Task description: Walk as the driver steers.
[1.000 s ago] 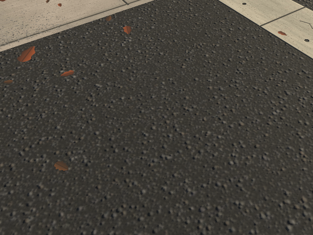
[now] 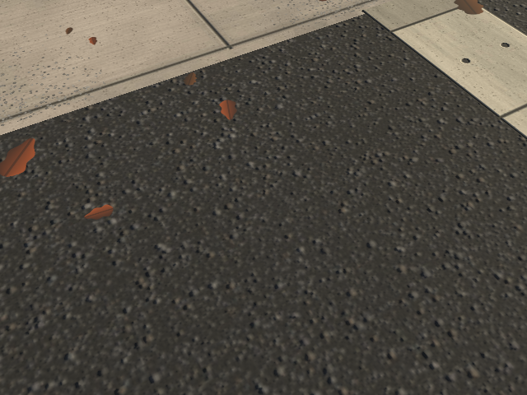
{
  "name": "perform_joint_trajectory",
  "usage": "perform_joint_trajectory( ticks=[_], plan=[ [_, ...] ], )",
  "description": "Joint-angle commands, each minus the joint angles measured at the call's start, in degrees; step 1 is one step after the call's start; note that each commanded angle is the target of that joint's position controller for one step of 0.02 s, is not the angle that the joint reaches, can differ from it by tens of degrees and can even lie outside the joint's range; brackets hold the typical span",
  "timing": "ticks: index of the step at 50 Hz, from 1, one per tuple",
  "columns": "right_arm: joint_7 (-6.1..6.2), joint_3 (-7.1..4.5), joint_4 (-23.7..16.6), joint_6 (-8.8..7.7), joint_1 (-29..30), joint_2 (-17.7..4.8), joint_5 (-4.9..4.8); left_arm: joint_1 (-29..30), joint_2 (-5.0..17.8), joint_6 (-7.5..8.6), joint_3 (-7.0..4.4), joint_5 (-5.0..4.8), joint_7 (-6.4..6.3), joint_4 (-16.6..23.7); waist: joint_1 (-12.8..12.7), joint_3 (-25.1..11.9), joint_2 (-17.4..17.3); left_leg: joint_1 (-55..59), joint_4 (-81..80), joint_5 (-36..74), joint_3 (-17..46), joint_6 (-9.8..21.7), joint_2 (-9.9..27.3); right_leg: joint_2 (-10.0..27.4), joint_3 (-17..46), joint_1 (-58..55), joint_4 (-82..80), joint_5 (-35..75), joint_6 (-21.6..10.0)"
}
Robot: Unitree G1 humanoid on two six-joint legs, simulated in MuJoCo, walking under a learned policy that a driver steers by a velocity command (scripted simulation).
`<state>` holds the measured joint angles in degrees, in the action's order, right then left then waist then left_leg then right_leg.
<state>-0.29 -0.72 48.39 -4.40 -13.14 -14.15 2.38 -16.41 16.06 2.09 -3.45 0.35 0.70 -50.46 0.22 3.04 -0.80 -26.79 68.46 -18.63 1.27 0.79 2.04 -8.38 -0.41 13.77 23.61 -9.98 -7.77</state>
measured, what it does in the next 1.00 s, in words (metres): walks ahead, turning right: left foot, then right foot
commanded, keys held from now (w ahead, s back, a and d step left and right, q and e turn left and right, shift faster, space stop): w+e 0.72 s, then w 0.20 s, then w+q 0.08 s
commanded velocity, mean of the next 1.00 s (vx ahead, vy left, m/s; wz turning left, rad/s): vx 0.50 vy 0.00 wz -0.50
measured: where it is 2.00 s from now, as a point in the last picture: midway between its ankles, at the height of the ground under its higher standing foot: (363, 223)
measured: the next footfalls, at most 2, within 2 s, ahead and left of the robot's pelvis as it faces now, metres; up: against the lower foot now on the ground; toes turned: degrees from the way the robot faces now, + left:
left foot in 0.34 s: +0.38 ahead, +0.11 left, +0.00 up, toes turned -14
right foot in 0.86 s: +0.54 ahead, -0.20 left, +0.00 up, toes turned -32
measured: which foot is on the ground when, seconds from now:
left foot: up 0.00-0.32, down 0.34-0.88, up 0.90-1.00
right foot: down 0.00-0.34, up 0.36-0.84, down 0.86-1.00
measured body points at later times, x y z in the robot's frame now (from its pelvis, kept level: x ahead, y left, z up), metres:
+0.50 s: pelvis +0.28 +0.04 +0.00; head +0.31 +0.05 +0.45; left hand +0.43 +0.30 -0.13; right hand +0.33 -0.25 -0.09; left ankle +0.34 +0.12 -0.74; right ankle +0.18 -0.06 -0.65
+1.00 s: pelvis +0.50 -0.11 +0.00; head +0.52 -0.13 +0.45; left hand +0.75 +0.05 -0.11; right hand +0.40 -0.35 -0.14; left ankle +0.49 +0.07 -0.64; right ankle +0.50 -0.17 -0.74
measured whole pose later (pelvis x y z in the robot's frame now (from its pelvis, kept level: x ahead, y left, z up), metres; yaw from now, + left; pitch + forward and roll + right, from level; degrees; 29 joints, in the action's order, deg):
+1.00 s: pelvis +0.50 -0.11 +0.00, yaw -31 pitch +1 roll +0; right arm -0.7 -1.7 48.3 -2.4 -19.0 -14.3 0.7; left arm -10.8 14.2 2.1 -2.1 1.5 0.7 -44.9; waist 2.5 3.1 -1.0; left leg -22.2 66.9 -20.6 -1.6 1.3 5.0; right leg -3.8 -3.7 16.8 27.3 -11.2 -5.4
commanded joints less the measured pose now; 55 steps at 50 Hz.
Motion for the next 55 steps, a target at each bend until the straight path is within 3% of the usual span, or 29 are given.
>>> perform_joint_trajectory(
  ticks=[1,6,11,13,15,16,17,18,19,20,21,23,27,30,34,38,40,41,42,43,44,45,46,47,48,50,52,55],
  plan=[
    [-0.42,-0.99,-4.0,1.58,-2.4,-5.1,0.68,-2.6,7.6,1.54,-1.74,-0.44,-0.35,2.2,1.7,-2.2,1.4,-5.9,-5.3,1.6,-0.1,-2.6,2.6,15.4,16.7,-3.0,-11.2,21.3,-9.6],
    [-0.86,-0.39,-8.8,1.85,9.8,-4.5,0.19,-7.3,8.2,1.16,-2.24,-0.57,-0.43,1.8,-2.4,-0.7,3.9,-8.6,-21.6,14.1,-1.9,-4.4,2.0,12.0,15.7,-3.9,-11.2,20.9,-5.7],
    [-0.99,0.10,-12.1,1.08,17.4,-5.2,-0.60,-11.3,9.0,0.59,-2.65,0.32,-0.99,1.9,-5.7,-1.5,4.7,-8.7,-31.4,16.6,-1.2,-3.2,-0.6,13.6,19.6,-11.8,-6.7,25.2,-4.5],
    [-0.84,-0.18,-12.3,0.58,15.9,-6.6,-0.74,-9.5,9.8,0.61,-2.92,0.64,-1.45,2.8,-4.1,-1.8,5.2,-3.8,-35.8,14.4,0.2,-2.0,-1.3,14.8,21.8,-12.4,-4.2,25.6,-3.1],
    [-0.12,-1.18,-9.8,-0.02,6.9,-9.1,-0.86,-5.7,11.0,0.95,-3.18,0.75,-1.34,4.1,0.4,-4.8,5.3,9.9,-39.5,10.1,-0.1,-0.1,-3.6,13.7,22.2,-9.1,2.8,31.4,-0.9],
    [0.56,-1.96,-7.9,-0.77,-0.6,-10.9,-0.48,-4.8,10.5,1.40,-2.98,0.22,-0.79,4.3,4.4,-8.8,2.2,20.8,-43.1,11.1,1.2,1.6,-1.8,10.2,19.6,-5.8,13.0,30.3,0.5],
    [1.66,-3.03,-7.6,-1.13,-9.7,-15.0,0.77,-5.3,6.3,2.03,-1.76,-0.48,-0.31,6.1,7.4,-17.4,-4.1,34.0,-44.7,-0.6,13.8,4.5,11.3,6.8,15.0,0.8,28.4,15.4,1.8],
    [1.90,-4.17,-8.0,-0.10,-8.7,-19.4,1.24,-12.7,1.8,1.78,-0.84,-1.77,-0.39,7.6,2.7,-22.4,-17.0,44.8,-50.8,-3.7,39.4,11.3,25.1,-1.7,8.2,17.7,42.2,-23.4,3.4],
    [1.61,-3.96,-8.3,0.75,-5.6,-14.9,0.22,-11.5,7.1,0.75,-1.29,0.48,-0.96,5.9,1.8,-16.8,-8.7,38.7,-51.9,-12.5,42.4,12.0,23.6,4.2,7.5,23.6,47.8,-20.2,3.0],
    [1.40,-2.73,-9.0,0.81,-2.3,-9.6,-0.26,-6.9,7.9,0.36,-1.63,1.04,-0.49,5.8,1.8,-8.9,-2.4,30.7,-53.2,-11.4,32.6,10.5,20.4,6.4,7.0,23.5,47.4,-14.4,3.2],
    [1.12,-2.12,-8.8,0.68,-0.2,-7.3,-0.23,-4.7,6.8,0.19,-1.47,1.03,0.06,6.3,1.0,-4.9,-1.1,25.2,-54.5,-3.4,24.2,9.2,17.3,8.1,6.2,22.2,45.1,-11.0,3.7],
    [1.14,-1.87,-7.4,-0.01,-1.1,-6.5,-0.49,-4.1,5.6,-1.03,-1.37,1.84,1.17,6.4,-0.2,-2.7,-5.5,20.1,-56.3,7.6,13.4,7.2,13.2,10.1,5.1,19.6,42.8,-9.2,4.7],
    [0.42,-2.53,-5.6,-1.74,-3.9,-7.3,-1.46,0.2,4.0,-2.29,-0.89,1.82,2.40,8.8,-0.7,-2.5,-5.2,20.5,-58.7,18.5,5.2,8.2,13.4,11.2,4.1,23.1,41.7,-4.3,5.6],
    [0.34,-2.82,-4.3,-1.62,-5.6,-7.3,-1.34,6.0,3.4,-2.32,-0.45,1.81,3.00,11.1,0.1,-0.9,-4.5,21.8,-59.9,21.8,-0.4,8.3,12.7,11.9,3.0,27.1,36.7,1.1,6.5],
    [0.31,-3.18,-3.1,-1.44,-7.0,-8.0,-1.34,13.4,1.5,-1.78,0.73,1.57,3.94,13.7,1.6,0.6,-4.4,22.0,-59.6,24.2,-7.4,6.9,11.3,11.9,-0.8,23.5,22.9,8.7,5.9],
    [0.73,-3.57,-0.9,-0.62,-11.0,-9.4,-1.29,18.2,1.7,-1.65,1.07,2.12,4.15,15.8,3.0,1.9,-4.1,26.8,-57.4,30.4,-9.8,6.1,13.3,10.3,-4.4,19.9,14.1,3.8,3.2],
    [0.92,-3.70,0.4,0.15,-12.2,-10.7,-1.17,16.6,2.2,-1.44,0.82,2.56,3.45,15.5,1.9,0.6,-4.9,29.7,-51.4,45.9,-11.3,5.7,13.9,7.3,-6.0,15.0,11.3,-2.2,1.0],
    [1.00,-3.74,0.9,0.57,-12.5,-11.4,-1.10,12.9,2.8,-1.12,0.43,2.78,3.00,14.4,0.1,-1.8,-5.2,30.5,-45.0,54.4,-12.2,5.5,13.9,5.2,-6.4,10.0,9.8,-4.4,-0.3],
    [1.05,-3.51,1.0,1.00,-12.2,-11.4,-1.35,4.9,3.5,-0.48,-0.18,3.13,2.45,11.7,-3.6,-6.3,-3.9,28.4,-35.0,55.8,-13.9,4.7,12.9,3.1,-6.5,-0.1,5.5,-2.3,-1.7],
    [1.00,-2.91,0.1,0.98,-12.0,-10.1,-1.51,-4.4,6.1,0.02,-1.27,3.81,1.61,8.6,-7.5,-12.2,-1.2,19.0,-22.1,43.9,-14.5,3.6,11.4,7.0,-0.8,-15.1,4.1,-2.5,-3.5],
    [-0.07,-1.25,-3.8,0.63,-14.2,-3.5,-2.46,-8.0,12.4,0.11,-2.72,3.80,0.57,8.4,-6.3,-20.1,12.4,-2.9,-1.7,4.2,-14.8,0.6,4.4,25.7,26.3,-33.8,2.0,-6.5,-9.3],
    [0.07,-2.60,-4.3,0.91,-11.9,-8.0,-1.98,-9.6,14.3,-0.44,-3.29,1.57,0.09,9.0,-7.4,-24.0,9.9,-9.8,9.3,-12.4,-5.6,0.1,-1.5,32.2,42.6,-34.5,-4.9,3.3,-12.9],
    [0.06,-3.01,-5.3,0.99,-6.3,-8.8,-1.94,-6.5,12.7,-0.59,-3.00,0.75,-0.40,7.9,-6.5,-15.6,4.5,-13.9,10.1,-6.5,-1.2,0.6,1.8,28.9,30.4,-29.2,-4.2,10.0,-11.2],
    [-0.13,-2.23,-5.1,0.43,-5.5,-6.8,-2.51,-3.7,9.2,-0.11,-2.00,0.77,-0.64,7.3,-4.4,-9.0,3.7,-12.5,6.1,-3.0,-0.9,1.1,3.2,26.5,22.3,-20.5,-5.3,16.0,-9.3],
    [-0.34,-2.21,-3.8,0.66,-6.7,-6.2,-2.26,-1.1,6.5,0.40,-1.19,0.96,-0.63,7.0,-1.8,-5.9,2.0,-9.3,1.3,-1.3,-0.4,1.2,4.7,23.5,16.6,-14.6,-7.1,17.5,-6.2],
    [-0.88,-2.26,-1.3,2.55,-11.0,-5.4,-0.97,1.5,3.8,1.49,-0.17,0.78,-0.52,6.6,1.2,-4.4,4.1,-2.3,-2.4,0.5,0.3,0.7,4.6,20.7,10.0,-6.6,-10.8,17.8,-3.7],
    [-1.58,-2.60,-0.9,3.38,-10.8,-4.8,-1.05,0.2,4.3,2.65,-0.31,0.67,-0.45,5.3,1.7,-3.5,4.2,-2.9,-3.4,3.2,0.8,0.6,3.6,20.1,7.2,-5.5,-13.6,17.1,-3.4],
    [-1.91,-2.87,-2.0,3.68,-4.9,-4.2,-1.20,-1.9,4.4,3.36,-0.41,0.79,-0.52,3.7,0.4,0.1,4.3,-9.6,-7.4,9.7,1.9,0.4,3.5,19.9,3.4,-6.6,-17.0,13.3,-2.6]
  ],
)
